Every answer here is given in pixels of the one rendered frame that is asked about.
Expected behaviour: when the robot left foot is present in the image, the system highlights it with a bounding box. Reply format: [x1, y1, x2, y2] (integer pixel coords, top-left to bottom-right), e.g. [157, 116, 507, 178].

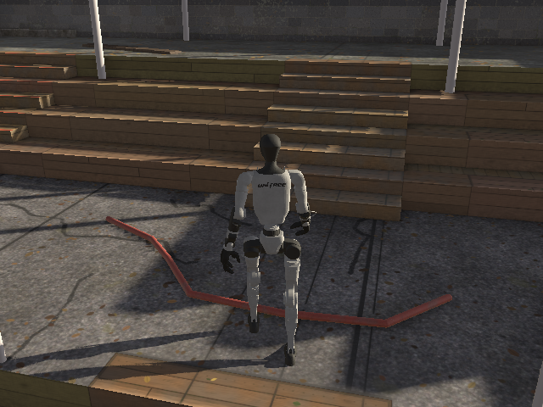
[248, 313, 260, 333]

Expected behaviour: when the robot left hand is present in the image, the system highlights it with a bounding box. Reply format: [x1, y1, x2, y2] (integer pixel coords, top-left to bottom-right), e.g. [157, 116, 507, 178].
[221, 249, 240, 274]

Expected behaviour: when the robot right forearm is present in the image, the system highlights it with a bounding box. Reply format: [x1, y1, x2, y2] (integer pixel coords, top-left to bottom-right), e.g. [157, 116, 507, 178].
[299, 202, 311, 226]

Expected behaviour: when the right robot thigh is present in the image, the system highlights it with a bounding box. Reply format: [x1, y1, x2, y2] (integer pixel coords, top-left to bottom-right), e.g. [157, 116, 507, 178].
[283, 238, 301, 308]

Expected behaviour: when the robot right hand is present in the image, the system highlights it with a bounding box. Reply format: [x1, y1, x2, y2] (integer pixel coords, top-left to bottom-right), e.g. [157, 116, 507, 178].
[290, 221, 310, 236]

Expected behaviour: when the robot left forearm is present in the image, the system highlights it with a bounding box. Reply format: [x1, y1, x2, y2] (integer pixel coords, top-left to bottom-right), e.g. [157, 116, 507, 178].
[223, 207, 242, 251]

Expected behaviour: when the left robot upper arm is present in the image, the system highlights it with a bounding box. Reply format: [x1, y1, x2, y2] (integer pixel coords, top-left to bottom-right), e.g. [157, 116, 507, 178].
[233, 171, 254, 220]

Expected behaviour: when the right robot upper arm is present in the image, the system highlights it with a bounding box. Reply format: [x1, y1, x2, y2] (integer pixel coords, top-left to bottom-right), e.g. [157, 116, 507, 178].
[288, 170, 309, 214]

